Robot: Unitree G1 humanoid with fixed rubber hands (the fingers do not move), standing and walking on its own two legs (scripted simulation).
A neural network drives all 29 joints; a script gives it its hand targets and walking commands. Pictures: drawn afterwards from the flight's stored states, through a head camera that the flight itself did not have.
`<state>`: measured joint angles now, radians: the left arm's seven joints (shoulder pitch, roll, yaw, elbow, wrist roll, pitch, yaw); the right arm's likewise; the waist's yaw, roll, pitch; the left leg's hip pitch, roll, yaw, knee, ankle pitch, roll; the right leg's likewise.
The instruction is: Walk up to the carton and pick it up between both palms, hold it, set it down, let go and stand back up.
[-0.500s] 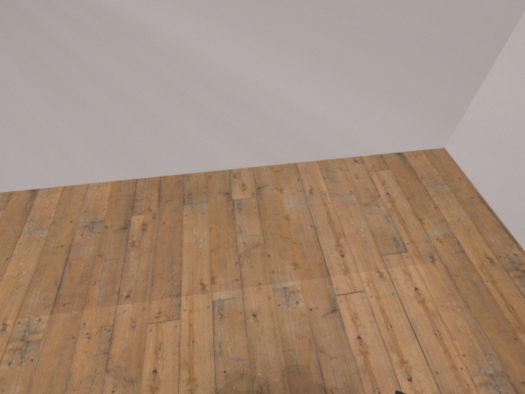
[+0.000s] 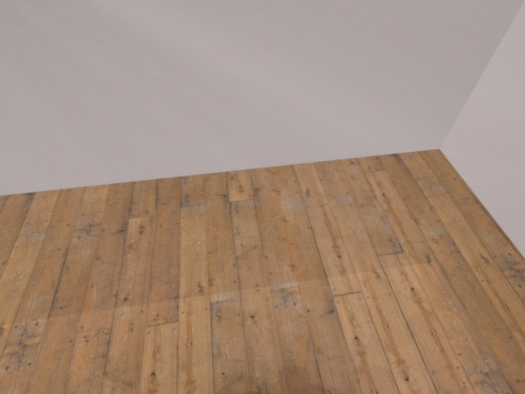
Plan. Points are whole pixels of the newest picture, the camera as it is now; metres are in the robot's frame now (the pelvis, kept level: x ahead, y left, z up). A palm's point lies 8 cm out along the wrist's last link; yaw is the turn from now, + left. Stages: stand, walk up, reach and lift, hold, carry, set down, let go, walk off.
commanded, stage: walk up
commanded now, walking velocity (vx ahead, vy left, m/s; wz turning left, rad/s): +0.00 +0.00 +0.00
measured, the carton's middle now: out of the picture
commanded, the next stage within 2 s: none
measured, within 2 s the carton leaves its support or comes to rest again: neither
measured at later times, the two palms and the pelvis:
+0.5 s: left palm out of the picture +0.00 +0.40 -0.14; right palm out of the picture +0.07 -0.16 -0.11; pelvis -0.06 +0.09 -0.02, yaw +24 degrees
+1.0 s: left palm out of the picture -0.30 +0.37 -0.09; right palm (277, 391) +0.14 -0.01 -0.11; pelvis -0.14 +0.12 +0.00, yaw +53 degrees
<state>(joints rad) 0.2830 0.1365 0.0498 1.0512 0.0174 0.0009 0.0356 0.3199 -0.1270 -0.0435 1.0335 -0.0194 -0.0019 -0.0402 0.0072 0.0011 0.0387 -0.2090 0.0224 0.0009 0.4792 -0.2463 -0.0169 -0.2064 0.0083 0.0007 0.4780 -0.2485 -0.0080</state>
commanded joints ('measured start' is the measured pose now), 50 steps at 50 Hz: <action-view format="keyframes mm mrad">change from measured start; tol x32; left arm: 1 31 91 13 7 4 -12 5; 50 20 399 69 -342 84 -67 42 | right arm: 1 87 -47 -3 10 7 -16 -5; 22 -78 -541 -102 -239 30 62 91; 50 -182 -306 0 -300 -3 73 191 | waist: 1 -13 20 9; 16 -82 -177 -50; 22 -56 460 101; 35 -9 -274 -133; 50 39 -223 34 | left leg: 1 0 60 -69 -101 108 52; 3 -345 -6 -55 180 310 27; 7 -300 108 -81 647 -315 -58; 18 103 -22 112 -24 101 18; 20 137 142 -381 -92 509 131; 22 -120 281 -617 -325 198 319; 28 18 81 -362 -38 521 205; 33 -285 22 -465 -45 0 123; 38 -399 0 -150 780 -175 -92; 50 -379 128 -30 420 -144 -112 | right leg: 1 12 -81 66 -88 122 -28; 6 93 -564 237 -184 416 -353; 16 62 -315 -184 58 277 -170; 21 -371 -8 -13 726 -592 6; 33 205 43 -32 -48 116 -25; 37 -60 -608 500 -424 -385 -249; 50 87 -424 -72 -285 -342 -178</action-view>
